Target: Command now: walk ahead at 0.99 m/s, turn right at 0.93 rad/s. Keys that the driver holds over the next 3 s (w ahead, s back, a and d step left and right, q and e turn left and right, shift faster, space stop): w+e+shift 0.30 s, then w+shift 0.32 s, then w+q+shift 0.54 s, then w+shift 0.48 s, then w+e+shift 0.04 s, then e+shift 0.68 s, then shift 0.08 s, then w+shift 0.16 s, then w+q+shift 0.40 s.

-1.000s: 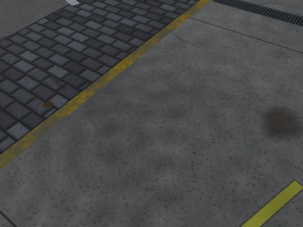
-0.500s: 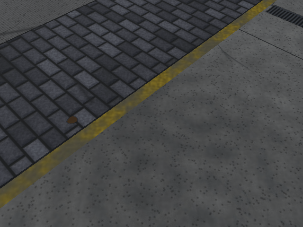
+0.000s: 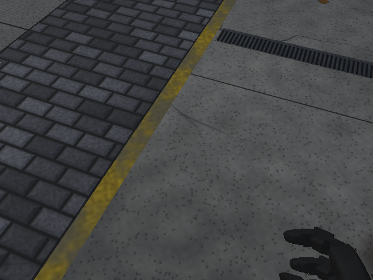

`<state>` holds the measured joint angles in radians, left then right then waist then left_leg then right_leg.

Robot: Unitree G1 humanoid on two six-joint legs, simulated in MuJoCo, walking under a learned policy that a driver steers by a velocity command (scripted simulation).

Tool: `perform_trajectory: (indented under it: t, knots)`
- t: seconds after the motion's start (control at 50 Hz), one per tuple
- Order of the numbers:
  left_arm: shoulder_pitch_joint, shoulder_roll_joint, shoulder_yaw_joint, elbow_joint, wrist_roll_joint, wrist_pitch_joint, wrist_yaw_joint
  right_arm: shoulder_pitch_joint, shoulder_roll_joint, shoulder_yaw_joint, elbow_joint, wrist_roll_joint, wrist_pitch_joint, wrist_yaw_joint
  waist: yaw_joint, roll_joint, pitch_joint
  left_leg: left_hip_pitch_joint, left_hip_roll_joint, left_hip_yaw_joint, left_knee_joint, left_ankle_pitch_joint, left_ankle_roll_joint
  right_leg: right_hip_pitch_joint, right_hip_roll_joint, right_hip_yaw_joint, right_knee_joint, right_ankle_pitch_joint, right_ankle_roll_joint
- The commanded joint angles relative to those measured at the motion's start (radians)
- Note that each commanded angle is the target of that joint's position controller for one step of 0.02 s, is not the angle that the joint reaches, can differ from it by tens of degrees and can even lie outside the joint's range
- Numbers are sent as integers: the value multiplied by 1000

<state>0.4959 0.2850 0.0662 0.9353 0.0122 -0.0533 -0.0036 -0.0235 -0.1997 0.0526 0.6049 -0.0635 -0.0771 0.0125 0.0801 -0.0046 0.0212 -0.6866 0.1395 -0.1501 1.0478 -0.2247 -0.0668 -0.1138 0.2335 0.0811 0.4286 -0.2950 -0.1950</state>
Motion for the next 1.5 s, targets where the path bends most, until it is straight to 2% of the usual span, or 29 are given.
perform_trajectory:
  t: [0.02, 0.1, 0.16, 0.18, 0.2, 0.26, 0.34, 0.5, 0.58, 0.6, 0.62, 0.64, 0.66, 0.7, 0.76, 0.84, 0.96, 1.02, 1.04, 1.06, 1.08, 1.1, 1.12, 1.16, 1.22, 1.3, 1.4, 1.46, 1.5]
  knots:
    - [-109, 175, 49, -112, -14, -44, -7, -62, -97, -19, -71, 36, 11, 6, -30, 30, 86, 257, -53, 142, -321, 243, -9, -322, -193, 274, -263, 264, -95]
    - [-74, 198, 67, -119, -13, -35, -15, -47, -150, -40, -78, 45, 0, -6, 2, -50, -5, 357, -124, 130, -528, 268, 23, -85, -229, 316, -120, 485, -20]
    - [-179, 240, 75, -151, -2, -43, -18, 387, -289, -108, 29, 36, -18, -41, -248, -24, -250, 836, -103, 100, -500, 30, 62, -158, -177, 268, 422, 621, 50]
    - [-221, 85, 33, -197, 4, -55, -11, 612, -360, -134, 69, 5, -23, -59, -307, 153, -370, 1055, 147, -162, -528, -351, 72, -347, -122, 191, 770, 55, 43]
    - [-97, 4, -1, -272, -51, -52, -15, 478, -435, -150, 49, -18, -15, -49, -142, 486, -435, 1110, 365, -792, -815, -595, 167, -616, -74, 82, 981, -224, 71]
    - [-252, 115, 8, -238, 12, -4, -26, 290, -197, -116, 39, 2, 2, -30, -133, 60, -103, 756, 216, -348, -799, -381, 172, -687, -259, 4, 958, 17, 80]
    - [-361, 28, -23, -324, 31, 35, -71, 418, -124, -95, 170, 33, -33, -11, -97, 104, -16, 637, 134, -35, -832, 23, 134, -706, -318, 13, 903, 59, 89]
    - [-613, 36, -70, -411, 29, 16, -96, 494, -216, -103, 250, 34, -55, -2, -104, 30, 146, 562, 87, 298, -1048, 486, 158, -502, -242, -173, 330, 280, 53]
    - [-376, 108, -43, -329, 43, 5, -61, 536, -333, -117, 287, 34, -18, -32, 46, 153, -69, 741, 137, 350, -567, 1304, 155, -138, -104, -219, 237, 73, -12]
    - [-169, 141, -22, -259, 42, 2, -44, 503, -340, -116, 277, 43, -6, -36, 149, 143, -161, 647, 120, 361, -294, 1235, 152, 110, -108, -178, 129, 104, -39]
    - [-52, 217, 9, -215, 53, 6, -22, 511, -274, -104, 247, 36, -5, -31, 152, 65, -265, 410, 66, 341, 61, 673, 150, 384, -266, 21, 156, -66, -55]
    - [-99, 294, 29, -239, 47, 11, -9, 598, -139, -79, 194, 69, -13, -8, 17, -203, -411, 29, -113, 255, 464, -249, 112, 643, -601, 586, 47, -209, -143]
    - [-68, 271, 36, -243, 35, 13, -3, 457, -238, -100, 156, 75, -21, -17, 89, -36, -411, -81, -123, 84, 535, -178, 144, 589, -604, 662, -71, -149, -140]
    - [-141, 163, 17, -181, 31, -16, 3, 396, -182, -88, 154, 78, -22, -11, -8, 47, -68, -88, -41, 83, 368, -72, 148, 228, -538, 365, -145, 67, -88]
    - [-201, 65, -12, -160, 21, -55, 1, 469, -129, -84, 208, 42, 39, 17, -113, -11, 20, 71, 8, 55, 234, -49, 128, -51, -463, 154, -260, 84, -17]
    - [-185, 46, -17, -120, 6, -91, -14, 257, -107, -84, 143, 47, 55, 36, -105, -27, 131, -39, -6, 119, 45, 153, 131, -87, -364, -127, -352, 374, 65]
    - [-134, 128, -18, -98, -10, -111, 15, 129, -107, -68, 96, 50, 35, 70, -106, -37, 88, 164, -130, 322, -340, 433, 206, 77, -381, -328, -280, 1091, 168]
    - [-166, 209, 6, -119, 19, -56, 56, 395, -213, -106, 173, 42, 43, 58, -256, -107, -88, 459, -258, 358, -352, 238, 249, 175, -422, -314, 145, 1469, 191]
    - [-231, 229, 13, -142, 32, -36, 59, 627, -265, -133, 238, 39, 46, 46, -369, -95, -178, 687, -255, 287, -360, 164, 293, 71, -432, -290, 466, 1420, 183]
    - [-268, 206, 13, -139, 33, -28, 42, 712, -304, -162, 263, 54, 51, 23, -404, 13, -172, 823, -202, 182, -442, 97, 347, -103, -300, -304, 913, 757, 180]
    - [-232, 26, -36, -215, 46, -53, 22, 619, -383, -179, 258, 48, 66, 12, -229, 297, -136, 1009, -40, -137, -349, 318, 444, -559, -148, -209, 1299, -229, 217]
    - [-205, 51, -52, -301, 15, -76, 17, 552, -423, -192, 205, 45, 73, 6, -202, 257, -340, 1146, 102, -582, -632, -78, 602, -761, -156, -1, 1369, -215, 209]
    - [-283, 102, -55, -305, 29, -96, 13, 506, -344, -183, 180, 44, 73, -5, -202, 48, -208, 1002, 117, -663, -809, -286, 540, -794, -221, 37, 1239, -110, 184]
    - [-318, 104, -58, -306, 48, -86, 8, 438, -269, -161, 194, 49, 59, -10, -98, -104, -9, 647, 52, -512, -842, -182, 459, -681, -297, 25, 1027, -51, 197]
    - [-300, 60, -77, -310, 65, -16, -1, 385, -233, -140, 184, 56, 9, -10, -24, -98, 65, 308, -58, -274, -894, -74, 419, -503, -374, -24, 785, -35, 240]
    - [-501, 14, -101, -377, 30, -20, -27, 435, -228, -144, 197, 72, -25, 5, -116, -12, 102, 280, -146, -88, -957, 152, 341, -387, -375, -102, 335, 356, 221]
    - [-601, 53, -79, -395, 19, -31, -26, 516, -263, -153, 226, 65, -30, 2, -195, 34, 59, 659, -60, -74, -904, 545, 280, -402, -299, -137, 98, 464, 152]
    - [-358, 137, -35, -330, 15, -37, -6, 481, -330, -163, 235, 36, -21, -18, -59, 98, -110, 798, -27, -49, -579, 1009, 226, -171, -200, -142, 95, 215, 105]
    - [80, 229, 8, -224, 29, -31, 30, 394, -257, -143, 205, 13, -17, -24, 156, 21, -317, 504, -93, 15, 11, 703, 210, 299, -371, 24, 159, -89, 71]
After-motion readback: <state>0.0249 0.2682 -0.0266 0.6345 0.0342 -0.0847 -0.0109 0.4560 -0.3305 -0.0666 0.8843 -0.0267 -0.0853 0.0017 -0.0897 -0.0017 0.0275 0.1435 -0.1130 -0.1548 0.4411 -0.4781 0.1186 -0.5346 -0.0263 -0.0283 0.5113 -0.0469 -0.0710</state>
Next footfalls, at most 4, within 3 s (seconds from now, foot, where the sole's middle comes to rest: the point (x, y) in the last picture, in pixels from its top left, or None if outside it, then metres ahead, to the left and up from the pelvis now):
0.16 left None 0.37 0.20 -0.77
0.62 right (243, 241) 0.66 -0.14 -0.77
1.06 left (251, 147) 1.12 -0.19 -0.77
1.50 right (288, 92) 1.53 -0.41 -0.77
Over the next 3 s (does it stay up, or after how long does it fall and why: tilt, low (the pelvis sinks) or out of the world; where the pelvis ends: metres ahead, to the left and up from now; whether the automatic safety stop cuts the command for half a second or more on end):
stays up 1.97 -0.44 0.02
